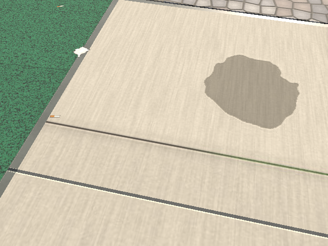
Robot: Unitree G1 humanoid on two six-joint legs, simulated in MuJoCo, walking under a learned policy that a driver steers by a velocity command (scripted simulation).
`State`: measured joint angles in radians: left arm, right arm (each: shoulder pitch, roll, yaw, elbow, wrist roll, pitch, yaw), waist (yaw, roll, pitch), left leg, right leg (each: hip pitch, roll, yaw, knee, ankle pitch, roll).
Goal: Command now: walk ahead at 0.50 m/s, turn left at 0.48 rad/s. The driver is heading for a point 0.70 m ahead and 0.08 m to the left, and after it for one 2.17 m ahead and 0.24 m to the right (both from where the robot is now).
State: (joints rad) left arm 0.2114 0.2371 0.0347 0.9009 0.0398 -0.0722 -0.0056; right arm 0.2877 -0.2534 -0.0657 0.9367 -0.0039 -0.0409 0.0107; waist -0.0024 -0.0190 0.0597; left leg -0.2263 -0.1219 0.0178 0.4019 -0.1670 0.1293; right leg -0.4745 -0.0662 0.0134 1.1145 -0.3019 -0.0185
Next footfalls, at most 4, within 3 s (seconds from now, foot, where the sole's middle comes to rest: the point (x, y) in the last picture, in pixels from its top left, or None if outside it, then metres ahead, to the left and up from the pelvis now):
0.34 right None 0.38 -0.11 -0.78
0.84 left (123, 229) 0.54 0.18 -0.78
1.40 right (145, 162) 0.86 0.10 -0.78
1.92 left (116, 111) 1.18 0.27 -0.78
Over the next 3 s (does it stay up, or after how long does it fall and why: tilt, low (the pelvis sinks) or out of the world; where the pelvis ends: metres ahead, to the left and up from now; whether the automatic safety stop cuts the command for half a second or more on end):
stays up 1.32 0.09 0.01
